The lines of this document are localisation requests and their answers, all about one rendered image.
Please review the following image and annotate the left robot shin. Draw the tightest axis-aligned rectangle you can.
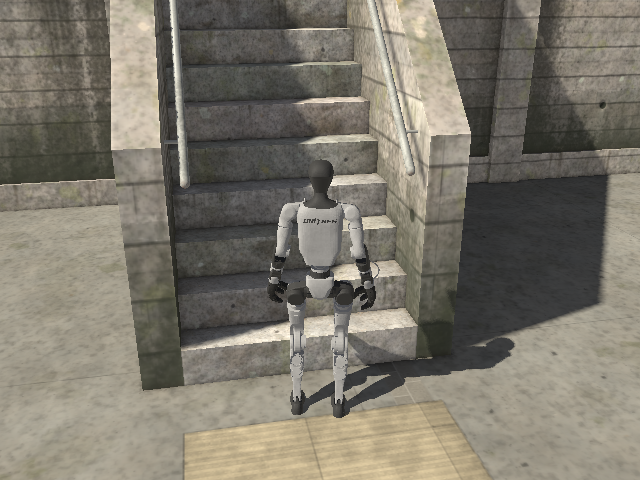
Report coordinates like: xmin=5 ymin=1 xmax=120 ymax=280
xmin=290 ymin=335 xmax=304 ymax=402

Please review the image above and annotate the left robot upper arm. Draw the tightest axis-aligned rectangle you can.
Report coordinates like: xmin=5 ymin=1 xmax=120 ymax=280
xmin=275 ymin=202 xmax=300 ymax=258

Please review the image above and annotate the right robot forearm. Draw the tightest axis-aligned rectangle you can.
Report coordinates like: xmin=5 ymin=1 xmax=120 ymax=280
xmin=355 ymin=244 xmax=374 ymax=289

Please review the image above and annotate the left robot forearm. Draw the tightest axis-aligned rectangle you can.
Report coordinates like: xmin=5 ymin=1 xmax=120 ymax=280
xmin=268 ymin=242 xmax=286 ymax=284

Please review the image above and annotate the robot left hand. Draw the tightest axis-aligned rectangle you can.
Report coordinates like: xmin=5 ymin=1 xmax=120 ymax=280
xmin=267 ymin=281 xmax=288 ymax=303

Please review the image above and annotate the right robot upper arm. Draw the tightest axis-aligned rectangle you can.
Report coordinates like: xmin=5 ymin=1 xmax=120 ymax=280
xmin=341 ymin=203 xmax=366 ymax=259

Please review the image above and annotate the robot left thigh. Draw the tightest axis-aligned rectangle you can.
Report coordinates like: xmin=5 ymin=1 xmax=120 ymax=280
xmin=286 ymin=280 xmax=307 ymax=352

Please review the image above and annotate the robot right hand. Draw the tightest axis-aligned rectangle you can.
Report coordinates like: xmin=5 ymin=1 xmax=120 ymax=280
xmin=353 ymin=286 xmax=376 ymax=310

